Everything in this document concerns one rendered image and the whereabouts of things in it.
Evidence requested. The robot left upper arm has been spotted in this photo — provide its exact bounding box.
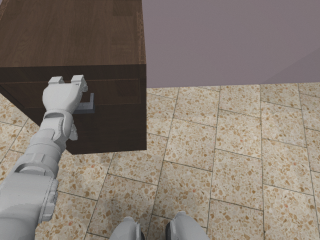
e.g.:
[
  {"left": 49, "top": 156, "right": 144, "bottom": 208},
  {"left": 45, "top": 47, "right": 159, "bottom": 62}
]
[{"left": 0, "top": 172, "right": 59, "bottom": 240}]

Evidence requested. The drawer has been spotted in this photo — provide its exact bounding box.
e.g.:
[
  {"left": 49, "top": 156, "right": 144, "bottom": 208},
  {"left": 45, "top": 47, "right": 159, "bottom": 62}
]
[{"left": 0, "top": 78, "right": 140, "bottom": 108}]

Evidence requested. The robot right shin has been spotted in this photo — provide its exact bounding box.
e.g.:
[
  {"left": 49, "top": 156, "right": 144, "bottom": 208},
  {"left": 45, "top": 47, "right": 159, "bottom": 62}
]
[{"left": 171, "top": 211, "right": 187, "bottom": 240}]

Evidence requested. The robot left forearm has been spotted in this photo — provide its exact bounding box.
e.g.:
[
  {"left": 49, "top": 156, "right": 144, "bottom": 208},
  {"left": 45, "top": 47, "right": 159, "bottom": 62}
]
[{"left": 0, "top": 109, "right": 73, "bottom": 196}]

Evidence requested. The cabinet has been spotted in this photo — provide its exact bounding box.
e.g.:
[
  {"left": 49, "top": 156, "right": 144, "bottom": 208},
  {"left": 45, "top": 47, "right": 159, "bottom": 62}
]
[{"left": 0, "top": 0, "right": 147, "bottom": 155}]

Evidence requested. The robot left hand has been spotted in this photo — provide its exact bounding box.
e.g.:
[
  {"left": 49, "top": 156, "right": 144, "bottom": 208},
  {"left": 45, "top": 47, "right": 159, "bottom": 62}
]
[{"left": 42, "top": 75, "right": 88, "bottom": 141}]

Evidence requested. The robot right thigh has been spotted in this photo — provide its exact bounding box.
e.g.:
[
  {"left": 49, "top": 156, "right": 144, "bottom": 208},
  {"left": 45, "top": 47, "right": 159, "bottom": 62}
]
[{"left": 170, "top": 215, "right": 210, "bottom": 240}]

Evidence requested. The handle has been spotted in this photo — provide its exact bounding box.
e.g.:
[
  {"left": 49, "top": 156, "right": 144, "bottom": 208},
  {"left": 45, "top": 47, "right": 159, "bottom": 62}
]
[{"left": 73, "top": 93, "right": 95, "bottom": 114}]

